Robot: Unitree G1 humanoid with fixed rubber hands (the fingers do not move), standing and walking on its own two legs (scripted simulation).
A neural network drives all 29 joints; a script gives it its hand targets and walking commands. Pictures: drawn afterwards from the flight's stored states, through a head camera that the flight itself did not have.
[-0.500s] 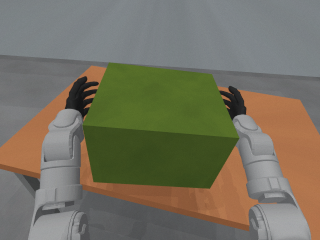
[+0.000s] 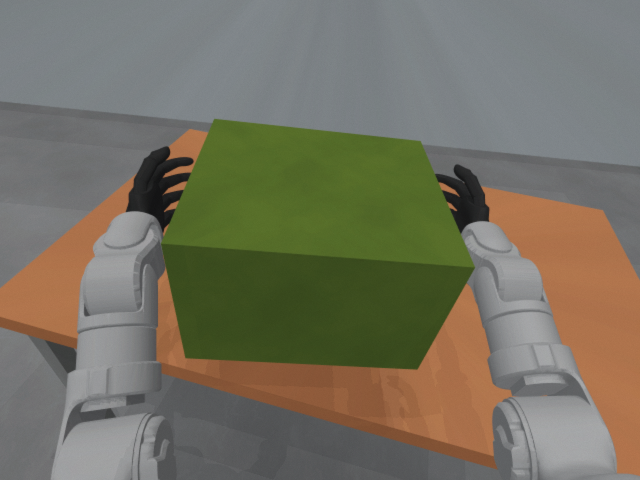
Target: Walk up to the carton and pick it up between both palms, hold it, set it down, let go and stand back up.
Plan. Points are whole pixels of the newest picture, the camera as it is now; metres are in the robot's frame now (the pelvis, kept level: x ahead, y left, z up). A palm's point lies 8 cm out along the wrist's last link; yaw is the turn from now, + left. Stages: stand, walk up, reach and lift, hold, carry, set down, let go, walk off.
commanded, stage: hold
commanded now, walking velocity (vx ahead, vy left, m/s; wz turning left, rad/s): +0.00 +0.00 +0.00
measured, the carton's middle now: (312, 240) +0.39 +0.00 +0.13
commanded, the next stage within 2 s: none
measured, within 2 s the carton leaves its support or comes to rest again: neither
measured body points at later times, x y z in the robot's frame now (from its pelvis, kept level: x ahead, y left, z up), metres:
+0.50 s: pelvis +0.00 +0.00 +0.00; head -0.04 +0.02 +0.45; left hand +0.38 +0.18 +0.18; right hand +0.37 -0.21 +0.17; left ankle +0.00 +0.12 -0.75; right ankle +0.01 -0.12 -0.75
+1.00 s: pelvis +0.00 +0.00 +0.00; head -0.04 +0.02 +0.45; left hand +0.38 +0.18 +0.19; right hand +0.37 -0.21 +0.17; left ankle +0.00 +0.12 -0.75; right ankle +0.01 -0.12 -0.75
